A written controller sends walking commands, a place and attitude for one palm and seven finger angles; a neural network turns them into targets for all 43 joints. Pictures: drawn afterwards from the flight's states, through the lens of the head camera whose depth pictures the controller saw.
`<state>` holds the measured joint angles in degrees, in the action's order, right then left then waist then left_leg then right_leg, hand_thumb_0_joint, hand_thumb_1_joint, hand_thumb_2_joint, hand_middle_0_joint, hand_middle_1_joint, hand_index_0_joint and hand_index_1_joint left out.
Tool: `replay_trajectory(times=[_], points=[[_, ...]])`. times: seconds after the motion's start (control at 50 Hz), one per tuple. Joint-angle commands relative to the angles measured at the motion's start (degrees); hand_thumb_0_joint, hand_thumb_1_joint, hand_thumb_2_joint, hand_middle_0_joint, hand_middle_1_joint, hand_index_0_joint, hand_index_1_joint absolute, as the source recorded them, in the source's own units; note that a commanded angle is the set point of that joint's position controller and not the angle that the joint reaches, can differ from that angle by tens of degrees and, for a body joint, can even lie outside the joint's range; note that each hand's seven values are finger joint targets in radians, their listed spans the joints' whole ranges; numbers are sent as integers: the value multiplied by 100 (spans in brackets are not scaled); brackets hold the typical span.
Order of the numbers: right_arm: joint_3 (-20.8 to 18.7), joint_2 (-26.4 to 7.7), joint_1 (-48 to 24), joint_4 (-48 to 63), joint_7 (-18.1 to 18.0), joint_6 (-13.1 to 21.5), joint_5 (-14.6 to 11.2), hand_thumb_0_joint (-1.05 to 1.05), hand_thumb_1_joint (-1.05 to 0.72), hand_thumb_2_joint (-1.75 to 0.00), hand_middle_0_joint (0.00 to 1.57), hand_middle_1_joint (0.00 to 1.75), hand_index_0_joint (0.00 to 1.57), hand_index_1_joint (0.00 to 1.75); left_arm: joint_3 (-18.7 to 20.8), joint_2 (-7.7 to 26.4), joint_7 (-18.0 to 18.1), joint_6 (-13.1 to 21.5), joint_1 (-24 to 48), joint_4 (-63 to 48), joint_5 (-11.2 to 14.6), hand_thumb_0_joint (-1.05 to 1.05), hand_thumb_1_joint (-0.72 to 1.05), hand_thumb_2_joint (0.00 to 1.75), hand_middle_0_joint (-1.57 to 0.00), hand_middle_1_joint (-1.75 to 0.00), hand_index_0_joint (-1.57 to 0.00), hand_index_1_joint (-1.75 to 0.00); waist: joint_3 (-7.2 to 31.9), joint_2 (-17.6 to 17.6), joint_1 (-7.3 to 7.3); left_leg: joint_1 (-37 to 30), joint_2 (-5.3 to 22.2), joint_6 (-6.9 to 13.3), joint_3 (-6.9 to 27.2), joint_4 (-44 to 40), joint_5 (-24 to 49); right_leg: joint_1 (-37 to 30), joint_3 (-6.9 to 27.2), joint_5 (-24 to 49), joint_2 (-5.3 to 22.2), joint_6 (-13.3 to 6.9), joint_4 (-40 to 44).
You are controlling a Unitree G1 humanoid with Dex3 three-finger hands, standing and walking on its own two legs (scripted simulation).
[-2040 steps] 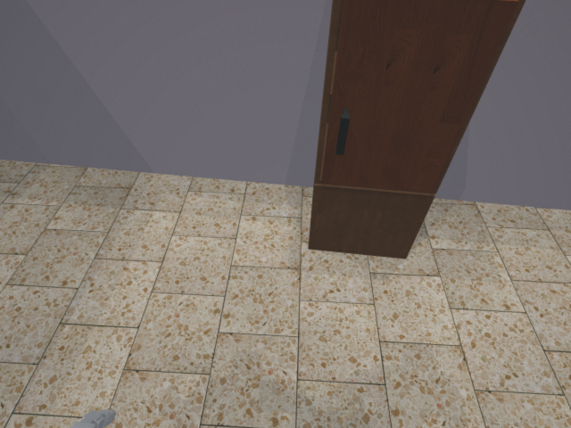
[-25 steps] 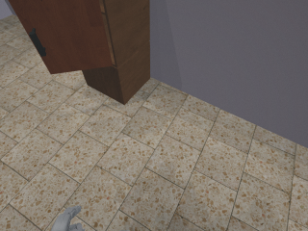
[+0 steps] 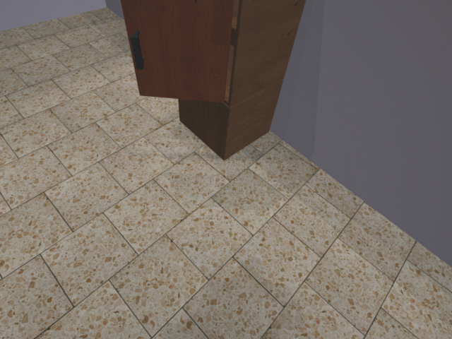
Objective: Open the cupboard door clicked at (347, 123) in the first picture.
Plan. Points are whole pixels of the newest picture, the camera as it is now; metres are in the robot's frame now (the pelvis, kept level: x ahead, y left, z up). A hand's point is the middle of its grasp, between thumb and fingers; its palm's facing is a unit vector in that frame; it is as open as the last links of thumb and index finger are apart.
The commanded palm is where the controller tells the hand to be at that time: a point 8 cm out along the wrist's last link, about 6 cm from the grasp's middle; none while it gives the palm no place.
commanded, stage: take the last steps up to it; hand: left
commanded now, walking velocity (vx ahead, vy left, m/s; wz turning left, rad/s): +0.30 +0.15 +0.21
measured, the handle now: (138, 49) +1.06 +0.43 -0.10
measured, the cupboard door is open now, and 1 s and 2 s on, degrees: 46 46 46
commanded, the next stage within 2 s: come to a stop and stand still in 1.46 s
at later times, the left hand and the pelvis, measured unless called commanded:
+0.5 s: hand (148, 292) +0.22 +0.17 -0.14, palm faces +0.10 -0.97 -0.21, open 7.4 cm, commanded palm none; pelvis +0.12 -0.01 +0.00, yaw +6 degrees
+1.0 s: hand (102, 301) +0.20 +0.27 -0.18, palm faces +0.23 -0.96 -0.16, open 7.4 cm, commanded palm none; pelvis +0.28 +0.11 +0.00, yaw +7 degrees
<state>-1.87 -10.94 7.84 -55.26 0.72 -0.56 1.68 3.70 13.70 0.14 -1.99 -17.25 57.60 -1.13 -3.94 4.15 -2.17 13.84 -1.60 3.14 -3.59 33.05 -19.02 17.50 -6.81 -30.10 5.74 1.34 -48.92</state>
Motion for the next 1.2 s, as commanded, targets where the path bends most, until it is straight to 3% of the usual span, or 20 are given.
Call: replay_trajectory(times=[0.0,0.04,0.1,0.26,0.3,0.34,0.36,0.38,0.4,0.46,0.52,0.6,0.76,0.82,0.84,0.86,0.88,0.9,1.0,1.18], points=[[-202,-1042,995,67,-222,157,-19,0,-90,-90,20,30,20,30,74,399,-95,247,1035,-786,-38,0,90,90,-20,-30,-20,-30,-4,-1368,513,-1041,1790,1008,2352,-2018,597,2203,618,366,88,-38,-1777],[-142,-918,857,81,-222,260,-47,0,-90,-90,20,30,20,30,64,350,-136,235,660,-588,-39,0,90,90,-20,-30,-20,-30,91,-1130,273,-1052,1451,836,1740,-2025,1285,1949,526,911,49,-10,-1714],[-138,-875,1048,-17,-216,332,-70,0,-90,-90,20,30,20,30,26,290,-136,233,623,-535,-30,0,90,90,-20,-30,-20,-30,221,-1059,232,-1231,1294,863,1360,-1991,2003,1818,384,1146,19,63,-1278],[-115,-787,1588,-369,-189,336,-23,0,-90,-90,20,30,20,30,-53,88,-139,304,1403,-826,-11,0,90,90,-20,-30,-20,-30,-181,-1052,382,-848,1340,947,1308,-1954,1971,1012,105,1182,-144,24,678],[-117,-772,1549,-433,-196,334,-19,0,-90,-90,20,30,20,30,-28,101,-132,338,1149,-755,-14,0,90,90,-20,-30,-20,-30,-118,-920,230,-653,1261,845,1258,-1660,2082,336,38,1319,-286,-44,1171],[-111,-719,1429,-457,-197,354,-76,0,-90,-90,20,30,20,30,81,308,-112,422,131,-449,-26,0,90,90,-20,-30,-20,-30,265,-487,-260,76,783,478,881,-404,1985,-1479,163,1853,-267,-158,2088],[-113,-529,1486,-402,-147,403,-161,0,-90,-90,20,30,20,30,200,808,-55,498,-719,-218,-68,0,90,90,-20,-30,-20,-30,846,478,-573,1125,332,166,439,977,1061,-3002,1392,1519,842,-498,2480],[-117,-407,1562,-211,-134,391,-166,0,-90,-90,20,30,20,30,314,1283,-2,486,-1247,-76,-45,0,90,90,-20,-30,-20,-30,1217,1572,-607,2067,-252,-100,200,2593,-1411,-3559,3461,1711,2441,-1028,3263],[-184,-680,1275,-189,-122,324,-81,0,-90,-90,20,30,20,30,296,1194,44,458,-1069,-132,28,0,90,90,-20,-30,-20,-30,713,781,-551,2360,145,-150,603,3457,-1359,-2811,3644,1326,2620,-1295,3612],[-200,-324,951,-307,-33,141,-27,0,-90,-90,20,30,20,30,61,385,61,510,59,-311,19,0,90,90,-20,-30,-20,-30,-424,416,26,2100,684,-287,726,3666,130,-520,2050,647,1826,-841,4008],[-164,-89,1278,-474,47,36,-1,0,-90,-90,20,30,20,30,9,164,45,606,-36,-214,13,0,90,90,-20,-30,-20,-30,-174,430,205,1830,706,-462,386,3195,749,-410,845,1544,1317,-594,4076],[-179,-6,896,-319,104,32,-8,0,-90,-90,20,30,20,30,48,223,47,705,-409,39,1,0,90,90,-20,-30,-20,-30,-44,90,126,2110,789,-605,177,2378,1060,-976,531,2453,1300,-737,4021],[-120,-104,-113,147,212,200,-48,0,-90,-90,20,30,20,30,65,494,51,656,-617,357,-72,0,90,90,-20,-30,-20,-30,-226,659,-57,1369,585,-458,-176,337,827,-1135,313,2886,1451,-691,3575],[-190,-463,927,-151,134,317,-26,0,-90,-90,20,30,20,30,105,499,48,554,-453,345,-56,0,90,90,-20,-30,-20,-30,269,109,470,-706,287,-326,-355,-597,787,-427,-80,2706,1047,-454,2197],[-324,-1032,1756,-359,56,366,30,0,-90,-90,20,30,20,30,58,237,21,529,-622,299,-26,0,90,90,-20,-30,-20,-30,906,-1107,772,-1860,1016,-125,422,-741,846,176,-448,1729,488,-242,711],[-451,-1537,2325,-465,-54,366,38,0,-90,-90,20,30,20,30,-10,-65,5,519,-745,150,25,0,90,90,-20,-30,-20,-30,1370,-2443,882,-2569,2205,413,2274,-1288,1011,1344,-467,-577,-278,-54,-1021],[-425,-1568,2378,-476,-137,300,-1,0,-90,-90,20,30,20,30,-53,-34,34,497,-271,-52,0,0,90,90,-20,-30,-20,-30,1160,-2005,936,-2324,2459,665,2455,-1597,1084,1813,234,-544,-152,-204,-1984],[-348,-1304,1922,-366,-159,311,6,0,-90,-90,20,30,20,30,-29,-58,40,501,-18,-89,5,0,90,90,-20,-30,-20,-30,843,-1468,763,-1744,2397,744,2090,-1733,879,1969,383,-179,49,-283,-2378],[-97,-516,1066,-209,-226,506,-33,0,-90,-90,20,30,20,30,-2,-197,-50,356,-294,178,-48,0,90,90,-20,-30,-20,-30,325,-1018,159,-571,1797,537,800,-2098,1829,1567,563,1214,239,-164,-2104],[-107,-480,1493,-448,-215,531,-3,0,-90,-90,20,30,20,30,-26,-191,-101,283,801,-377,-41,0,90,90,-20,-30,-20,-30,-41,-733,227,-978,1759,784,399,-2273,2475,1582,384,1744,116,-156,-54]])
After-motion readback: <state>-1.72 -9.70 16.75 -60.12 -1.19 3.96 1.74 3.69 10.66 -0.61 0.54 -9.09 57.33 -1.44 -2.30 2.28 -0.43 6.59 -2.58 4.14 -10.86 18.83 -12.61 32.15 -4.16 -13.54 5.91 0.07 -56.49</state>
